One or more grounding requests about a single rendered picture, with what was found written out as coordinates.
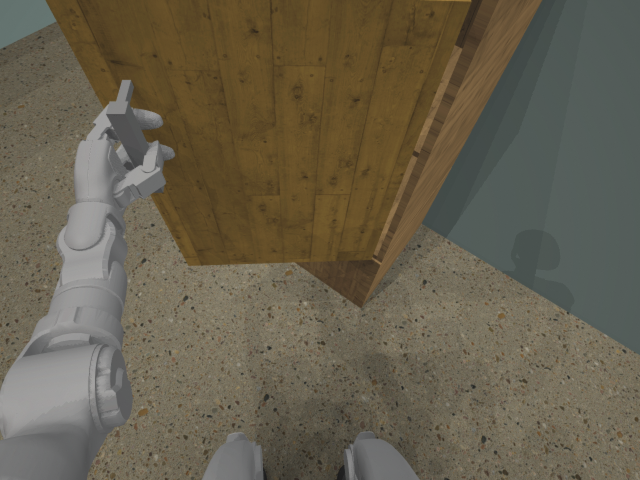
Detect left robot hand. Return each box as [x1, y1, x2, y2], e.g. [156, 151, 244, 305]
[74, 104, 175, 217]

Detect robot left forearm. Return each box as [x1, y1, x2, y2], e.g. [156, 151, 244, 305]
[0, 201, 128, 439]

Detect right robot shin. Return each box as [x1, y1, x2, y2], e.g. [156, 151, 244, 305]
[353, 431, 376, 445]

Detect robot left upper arm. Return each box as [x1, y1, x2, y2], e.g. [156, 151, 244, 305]
[0, 343, 133, 480]

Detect left robot shin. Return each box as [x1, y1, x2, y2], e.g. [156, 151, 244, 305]
[226, 432, 249, 443]

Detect handle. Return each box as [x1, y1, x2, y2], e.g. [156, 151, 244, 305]
[106, 80, 164, 193]

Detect robot shin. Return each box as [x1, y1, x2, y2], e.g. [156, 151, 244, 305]
[226, 432, 249, 443]
[353, 431, 376, 445]

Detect cupboard door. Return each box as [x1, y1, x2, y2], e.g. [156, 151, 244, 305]
[46, 0, 472, 266]

